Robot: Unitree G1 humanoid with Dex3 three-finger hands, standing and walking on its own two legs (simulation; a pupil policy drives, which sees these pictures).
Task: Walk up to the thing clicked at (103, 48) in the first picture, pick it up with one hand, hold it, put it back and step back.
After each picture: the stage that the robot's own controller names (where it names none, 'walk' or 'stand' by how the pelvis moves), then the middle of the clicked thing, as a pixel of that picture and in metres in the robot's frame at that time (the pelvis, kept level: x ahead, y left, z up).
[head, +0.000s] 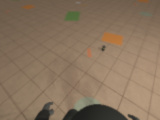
stand; (103, 48) +1.44 -0.30 -0.72
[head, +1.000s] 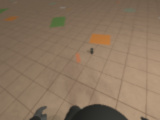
walk; (92, 51) +1.32 +0.07 -0.69
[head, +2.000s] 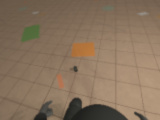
walk; (75, 69) +0.78 +0.32 -0.72
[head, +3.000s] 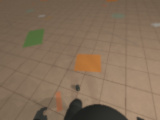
walk; (77, 87) +0.47 +0.23 -0.71
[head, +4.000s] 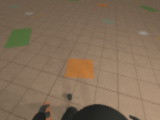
stand; (69, 97) +0.35 +0.22 -0.71
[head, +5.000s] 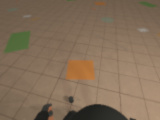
stand; (71, 99) +0.31 +0.21 -0.72
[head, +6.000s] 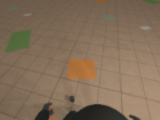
stand; (72, 99) +0.30 +0.21 -0.72
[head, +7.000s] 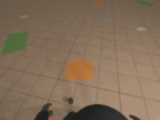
stand; (70, 100) +0.29 +0.22 -0.72
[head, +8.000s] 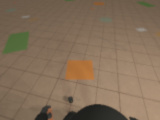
stand; (70, 99) +0.31 +0.22 -0.73
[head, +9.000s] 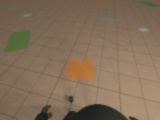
stand; (71, 99) +0.31 +0.21 -0.73
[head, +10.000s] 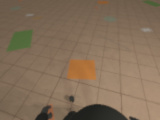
stand; (71, 99) +0.31 +0.21 -0.73
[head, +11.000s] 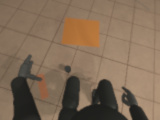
go down; (68, 69) +0.38 +0.21 -0.46
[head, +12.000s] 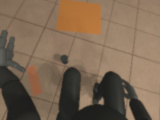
go down; (64, 59) +0.42 +0.22 -0.32
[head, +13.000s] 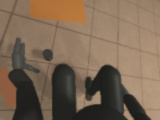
close in; (48, 55) +0.40 +0.25 -0.24
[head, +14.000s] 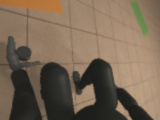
close; (24, 54) +0.40 +0.27 -0.22
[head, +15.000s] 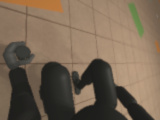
lift; (23, 54) +0.39 +0.27 -0.22
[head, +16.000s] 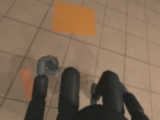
lift; (53, 65) +0.31 +0.26 -0.09
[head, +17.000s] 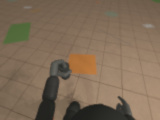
hold; (64, 71) +0.32 +0.18 +0.04
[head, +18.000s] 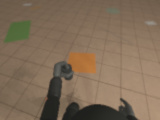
hold; (67, 72) +0.32 +0.17 +0.00
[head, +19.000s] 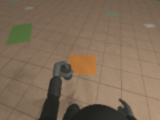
hold; (67, 72) +0.32 +0.17 +0.00
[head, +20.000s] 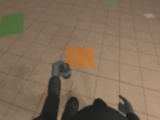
crouch; (65, 71) +0.34 +0.18 -0.04
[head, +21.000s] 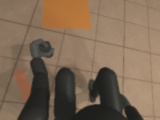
lower; (47, 50) +0.44 +0.26 -0.11
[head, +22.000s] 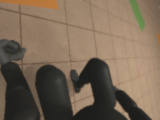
lower; (14, 51) +0.42 +0.29 -0.23
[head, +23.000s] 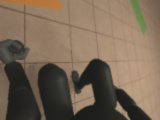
lower; (18, 51) +0.41 +0.29 -0.23
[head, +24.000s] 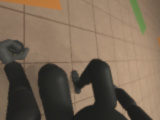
lower; (18, 51) +0.41 +0.29 -0.23
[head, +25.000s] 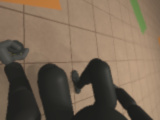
lower; (18, 51) +0.41 +0.29 -0.23
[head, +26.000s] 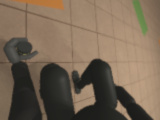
open; (24, 50) +0.41 +0.27 -0.23
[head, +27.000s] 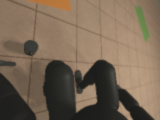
stand; (30, 48) +0.40 +0.27 -0.23
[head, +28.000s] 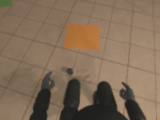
walk; (70, 71) +0.39 +0.21 -0.49
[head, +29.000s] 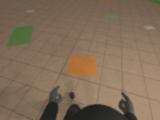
stand; (71, 95) +0.35 +0.19 -0.66
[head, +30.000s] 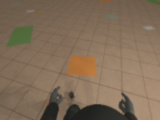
stand; (71, 95) +0.35 +0.20 -0.67
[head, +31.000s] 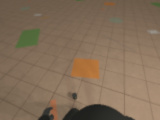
stand; (74, 96) +0.36 +0.19 -0.72
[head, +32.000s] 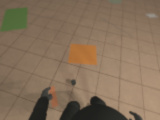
walk; (73, 82) +0.40 +0.15 -0.71
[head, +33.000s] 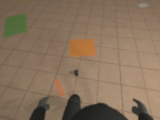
walk; (76, 72) +0.56 +0.20 -0.69
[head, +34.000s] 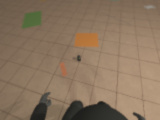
walk; (78, 58) +0.89 +0.23 -0.70
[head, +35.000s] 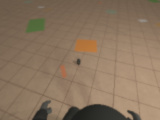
stand; (78, 61) +0.97 +0.21 -0.71
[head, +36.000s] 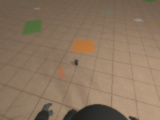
stand; (76, 62) +0.97 +0.23 -0.73
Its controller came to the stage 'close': yes
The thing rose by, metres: 0.71
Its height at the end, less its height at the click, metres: +0.00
